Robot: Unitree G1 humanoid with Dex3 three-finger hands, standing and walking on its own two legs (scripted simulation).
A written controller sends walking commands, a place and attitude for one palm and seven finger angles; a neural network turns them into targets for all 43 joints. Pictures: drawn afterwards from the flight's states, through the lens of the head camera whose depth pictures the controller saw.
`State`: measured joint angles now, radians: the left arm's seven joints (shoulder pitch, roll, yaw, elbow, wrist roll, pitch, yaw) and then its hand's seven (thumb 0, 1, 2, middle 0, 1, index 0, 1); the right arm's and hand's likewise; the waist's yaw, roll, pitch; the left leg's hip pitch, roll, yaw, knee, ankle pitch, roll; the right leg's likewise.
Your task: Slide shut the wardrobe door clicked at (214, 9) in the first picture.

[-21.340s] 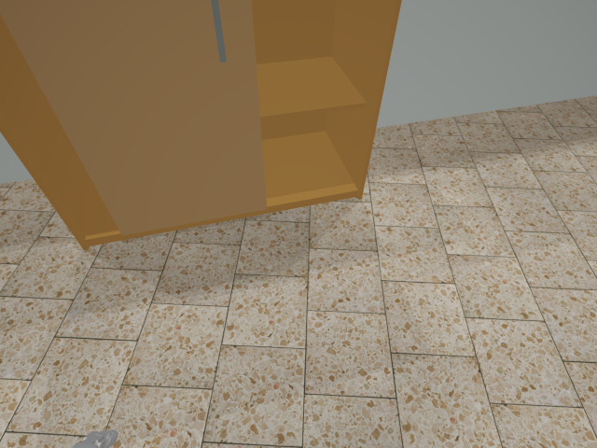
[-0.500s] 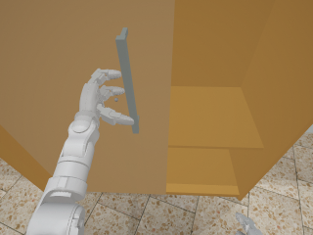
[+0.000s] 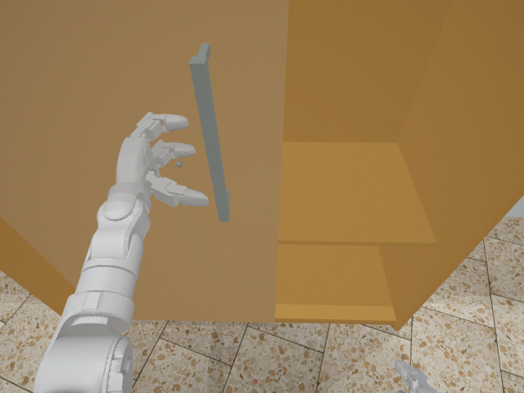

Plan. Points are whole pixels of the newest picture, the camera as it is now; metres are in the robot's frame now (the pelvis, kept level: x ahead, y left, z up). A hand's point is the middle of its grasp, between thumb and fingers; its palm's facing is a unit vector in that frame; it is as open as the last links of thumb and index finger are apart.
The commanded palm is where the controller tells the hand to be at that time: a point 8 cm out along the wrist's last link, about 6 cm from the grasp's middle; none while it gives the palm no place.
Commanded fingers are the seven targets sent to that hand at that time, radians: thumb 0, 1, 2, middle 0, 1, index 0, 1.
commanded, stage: move the hooked fingers beside the handle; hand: left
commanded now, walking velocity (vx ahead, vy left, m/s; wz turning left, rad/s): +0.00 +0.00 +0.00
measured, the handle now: (216, 148) +0.45 +0.09 +0.15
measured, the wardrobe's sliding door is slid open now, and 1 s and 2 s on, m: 0.45 0.45 0.45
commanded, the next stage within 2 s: feel for the door with the fingertips in 1.14 s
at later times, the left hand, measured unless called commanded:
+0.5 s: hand (166, 166) +0.40 +0.16 +0.15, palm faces +0.02 -1.00 -0.02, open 13.9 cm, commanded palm +0.38 +0.20 +0.15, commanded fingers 0.00 -0.50 0.30 -0.30 -1.20 -0.30 -1.20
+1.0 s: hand (166, 166) +0.40 +0.16 +0.15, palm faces +0.03 -1.00 -0.02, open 13.9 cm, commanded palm +0.38 +0.21 +0.15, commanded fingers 0.00 -0.50 0.30 -0.30 -1.20 -0.30 -1.20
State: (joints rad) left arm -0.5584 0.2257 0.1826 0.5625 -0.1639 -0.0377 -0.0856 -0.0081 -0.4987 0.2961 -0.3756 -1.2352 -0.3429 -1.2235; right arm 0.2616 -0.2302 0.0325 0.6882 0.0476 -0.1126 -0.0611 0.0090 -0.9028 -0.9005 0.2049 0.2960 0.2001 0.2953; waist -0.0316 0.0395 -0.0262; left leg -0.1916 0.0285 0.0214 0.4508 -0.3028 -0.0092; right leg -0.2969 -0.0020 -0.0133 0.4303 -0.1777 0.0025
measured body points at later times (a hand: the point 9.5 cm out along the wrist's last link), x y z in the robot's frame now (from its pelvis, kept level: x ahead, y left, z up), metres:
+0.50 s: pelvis +0.01 +0.00 +0.00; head +0.02 -0.01 +0.45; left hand +0.40 +0.21 +0.15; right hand +0.14 -0.23 -0.11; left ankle -0.04 +0.12 -0.74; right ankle +0.03 -0.12 -0.74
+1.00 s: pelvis +0.01 +0.00 +0.00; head +0.01 -0.01 +0.45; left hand +0.39 +0.21 +0.16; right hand +0.15 -0.24 -0.11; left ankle -0.04 +0.12 -0.74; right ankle +0.03 -0.12 -0.74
